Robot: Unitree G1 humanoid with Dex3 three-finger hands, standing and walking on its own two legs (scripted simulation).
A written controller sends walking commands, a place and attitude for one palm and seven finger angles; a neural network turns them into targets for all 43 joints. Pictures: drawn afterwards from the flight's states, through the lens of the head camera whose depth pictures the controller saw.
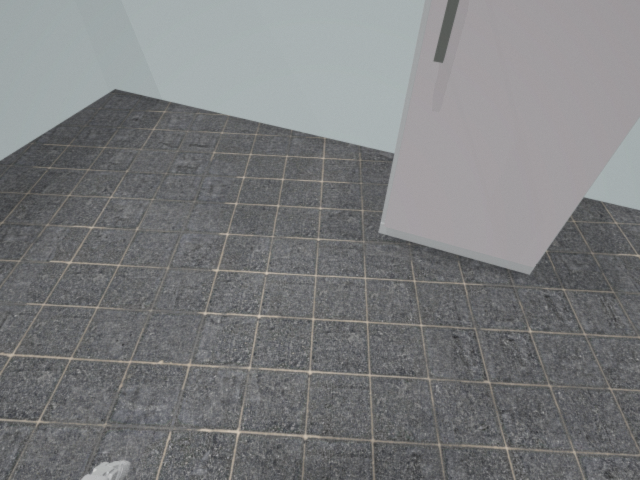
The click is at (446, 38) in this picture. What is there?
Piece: fridge door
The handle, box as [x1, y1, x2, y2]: [434, 0, 458, 62]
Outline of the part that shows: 458,0 448,0 434,61 442,62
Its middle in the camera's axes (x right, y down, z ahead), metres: +0.33 -0.60 +0.96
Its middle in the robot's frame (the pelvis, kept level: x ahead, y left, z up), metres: +1.15 -0.27 +0.18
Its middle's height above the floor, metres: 0.95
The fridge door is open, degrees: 0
